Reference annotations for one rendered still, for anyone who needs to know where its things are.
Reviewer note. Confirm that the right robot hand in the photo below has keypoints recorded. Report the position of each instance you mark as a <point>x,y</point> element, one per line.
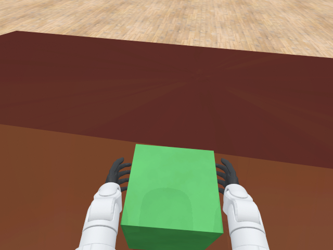
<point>229,176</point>

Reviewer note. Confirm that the robot left forearm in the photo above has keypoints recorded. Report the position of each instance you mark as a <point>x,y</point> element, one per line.
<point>102,219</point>

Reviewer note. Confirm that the left robot hand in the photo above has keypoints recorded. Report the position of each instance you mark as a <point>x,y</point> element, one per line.
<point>114,173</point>

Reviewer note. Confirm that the carton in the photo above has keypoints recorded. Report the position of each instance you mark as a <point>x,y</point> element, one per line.
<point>172,200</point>

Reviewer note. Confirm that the robot right forearm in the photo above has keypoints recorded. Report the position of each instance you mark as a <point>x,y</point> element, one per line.
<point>246,228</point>

